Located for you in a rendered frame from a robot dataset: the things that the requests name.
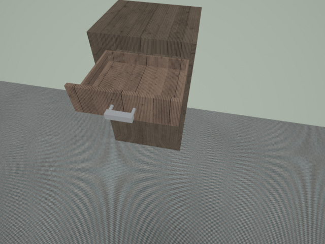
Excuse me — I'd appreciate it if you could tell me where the cabinet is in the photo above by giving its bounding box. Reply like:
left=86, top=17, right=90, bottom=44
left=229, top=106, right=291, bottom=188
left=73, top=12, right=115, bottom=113
left=87, top=0, right=202, bottom=151

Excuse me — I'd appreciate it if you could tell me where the drawer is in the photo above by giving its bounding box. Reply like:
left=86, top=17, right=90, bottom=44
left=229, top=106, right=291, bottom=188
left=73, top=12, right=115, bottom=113
left=64, top=50, right=189, bottom=127

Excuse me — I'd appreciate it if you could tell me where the handle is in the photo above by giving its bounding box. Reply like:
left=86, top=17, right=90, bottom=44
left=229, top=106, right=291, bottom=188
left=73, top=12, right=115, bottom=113
left=104, top=105, right=136, bottom=123

